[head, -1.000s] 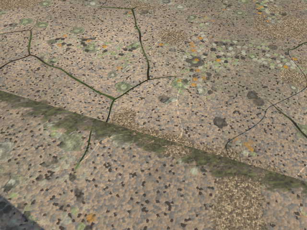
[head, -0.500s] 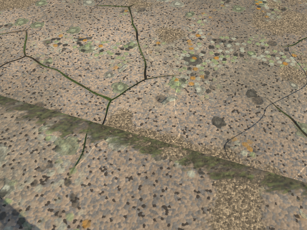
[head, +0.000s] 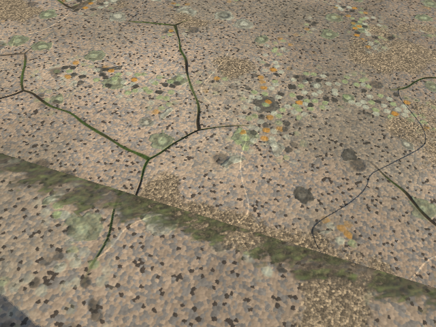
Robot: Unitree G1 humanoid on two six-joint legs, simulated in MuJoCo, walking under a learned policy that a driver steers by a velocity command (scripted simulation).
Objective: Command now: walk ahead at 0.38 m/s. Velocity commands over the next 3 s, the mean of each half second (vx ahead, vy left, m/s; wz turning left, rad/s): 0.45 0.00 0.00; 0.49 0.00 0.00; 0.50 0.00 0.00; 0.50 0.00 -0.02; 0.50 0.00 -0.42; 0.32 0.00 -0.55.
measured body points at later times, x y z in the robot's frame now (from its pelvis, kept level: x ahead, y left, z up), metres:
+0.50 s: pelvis +0.25 -0.02 -0.01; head +0.27 -0.02 +0.44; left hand +0.32 +0.23 -0.15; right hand +0.20 -0.25 -0.16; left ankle +0.09 +0.08 -0.62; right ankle +0.31 -0.06 -0.73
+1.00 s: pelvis +0.52 +0.01 -0.01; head +0.55 +0.02 +0.44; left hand +0.41 +0.23 -0.16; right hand +0.69 -0.20 -0.13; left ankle +0.62 +0.08 -0.73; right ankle +0.33 -0.07 -0.69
